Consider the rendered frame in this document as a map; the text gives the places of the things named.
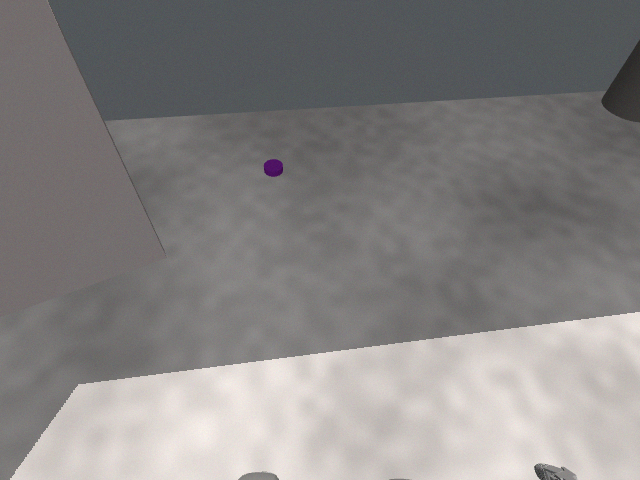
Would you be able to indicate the right robot hand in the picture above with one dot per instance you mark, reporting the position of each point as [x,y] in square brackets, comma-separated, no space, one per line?
[549,472]

